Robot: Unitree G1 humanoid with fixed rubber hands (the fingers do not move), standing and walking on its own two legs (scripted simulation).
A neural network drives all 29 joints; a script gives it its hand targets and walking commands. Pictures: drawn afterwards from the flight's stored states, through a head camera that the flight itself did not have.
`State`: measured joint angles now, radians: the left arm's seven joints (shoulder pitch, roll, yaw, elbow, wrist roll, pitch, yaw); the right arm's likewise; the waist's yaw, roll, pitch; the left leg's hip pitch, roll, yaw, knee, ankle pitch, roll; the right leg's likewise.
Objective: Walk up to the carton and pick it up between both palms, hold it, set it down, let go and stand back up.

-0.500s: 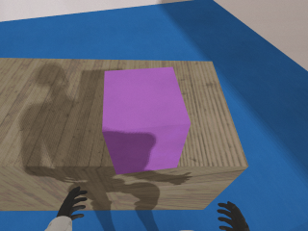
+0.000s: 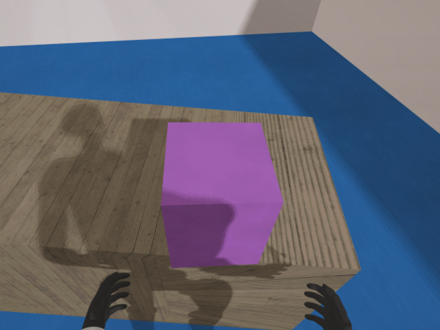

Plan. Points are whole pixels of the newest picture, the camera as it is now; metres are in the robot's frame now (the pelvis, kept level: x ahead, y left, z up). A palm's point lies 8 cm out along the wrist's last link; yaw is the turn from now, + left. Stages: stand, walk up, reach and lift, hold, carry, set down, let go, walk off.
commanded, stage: reach and lift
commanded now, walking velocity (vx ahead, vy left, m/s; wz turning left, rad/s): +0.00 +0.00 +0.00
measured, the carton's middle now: (215, 196) +0.38 +0.03 -0.01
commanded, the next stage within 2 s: none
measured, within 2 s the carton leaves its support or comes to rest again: neither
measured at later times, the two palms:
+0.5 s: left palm (97, 312) +0.15 +0.22 -0.04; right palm (334, 312) +0.17 -0.19 -0.03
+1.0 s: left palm (92, 255) +0.22 +0.23 +0.04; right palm (334, 257) +0.24 -0.18 +0.04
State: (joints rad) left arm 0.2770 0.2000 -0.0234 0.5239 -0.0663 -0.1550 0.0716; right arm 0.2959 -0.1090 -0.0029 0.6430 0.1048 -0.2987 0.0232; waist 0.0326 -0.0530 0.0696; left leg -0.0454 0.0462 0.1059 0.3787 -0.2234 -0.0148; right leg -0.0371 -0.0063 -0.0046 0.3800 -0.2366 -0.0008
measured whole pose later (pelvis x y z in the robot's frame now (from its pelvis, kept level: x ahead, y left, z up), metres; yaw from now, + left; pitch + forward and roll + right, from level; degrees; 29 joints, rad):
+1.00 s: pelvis +0.00 +0.00 +0.00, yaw +0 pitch -5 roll +0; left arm 0.16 0.21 0.03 0.05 -0.18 0.17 0.06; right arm 0.17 -0.15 0.03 0.15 0.24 0.00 -0.08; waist 0.06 -0.03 0.04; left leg -0.05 0.04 0.10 0.33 -0.19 -0.02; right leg -0.04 0.00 -0.01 0.33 -0.21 0.00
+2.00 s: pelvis -0.02 -0.01 +0.00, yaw +1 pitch +1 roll +0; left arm -0.52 0.34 0.17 0.09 -0.23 0.71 0.06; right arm -0.53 -0.30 0.01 0.28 0.41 0.43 -0.16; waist 0.02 -0.04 0.02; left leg -0.24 0.06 0.07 0.37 -0.15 -0.02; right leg -0.22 0.01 -0.03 0.36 -0.17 -0.02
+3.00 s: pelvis -0.01 -0.01 +0.00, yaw +3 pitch +6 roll -1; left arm -0.57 0.22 0.12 0.62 -0.11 0.17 0.03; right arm -0.59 -0.15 0.00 0.74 0.23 0.04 -0.17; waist 0.04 -0.01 -0.01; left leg -0.35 0.06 0.04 0.43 -0.18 -0.03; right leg -0.29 0.01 -0.06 0.38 -0.19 -0.01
